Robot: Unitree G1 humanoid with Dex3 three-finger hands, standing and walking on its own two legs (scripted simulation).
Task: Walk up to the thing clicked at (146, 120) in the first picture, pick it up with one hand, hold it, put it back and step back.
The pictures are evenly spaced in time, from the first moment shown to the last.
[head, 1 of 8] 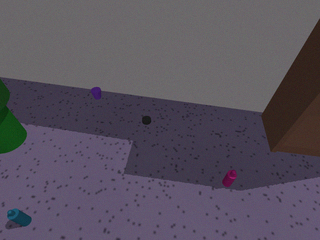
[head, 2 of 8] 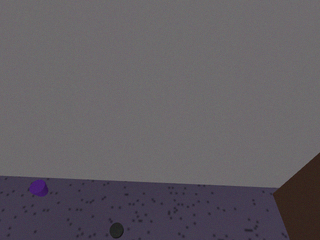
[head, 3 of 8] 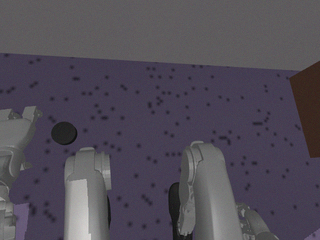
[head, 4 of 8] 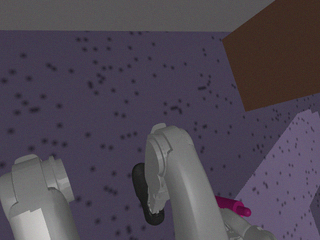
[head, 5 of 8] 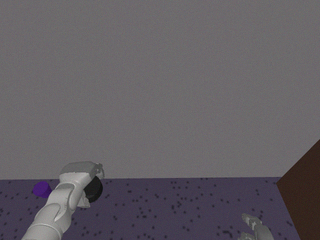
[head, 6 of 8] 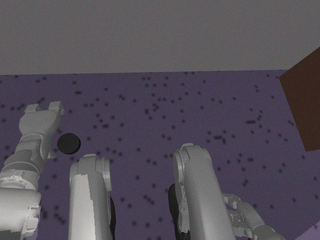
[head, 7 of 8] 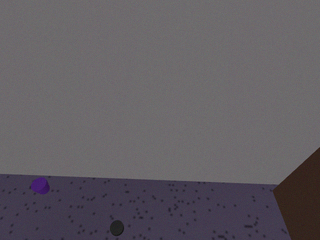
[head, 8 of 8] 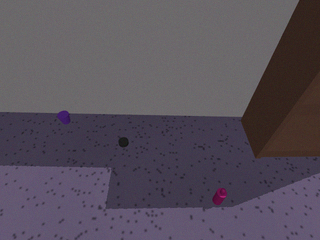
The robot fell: no
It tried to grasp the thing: yes
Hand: left
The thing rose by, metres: 0.69
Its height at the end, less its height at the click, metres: +0.00
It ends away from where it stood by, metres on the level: 0.01
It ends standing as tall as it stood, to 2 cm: yes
